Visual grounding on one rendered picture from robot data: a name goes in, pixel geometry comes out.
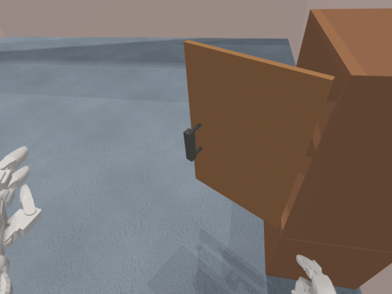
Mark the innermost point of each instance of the robot right hand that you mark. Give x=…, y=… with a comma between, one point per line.
x=321, y=284

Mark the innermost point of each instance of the left robot forearm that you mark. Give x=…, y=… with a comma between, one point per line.
x=5, y=283

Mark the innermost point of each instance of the handle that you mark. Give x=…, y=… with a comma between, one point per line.
x=189, y=140

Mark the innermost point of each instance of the cupboard door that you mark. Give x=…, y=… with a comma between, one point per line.
x=257, y=120

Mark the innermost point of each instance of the robot left hand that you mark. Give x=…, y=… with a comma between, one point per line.
x=24, y=219

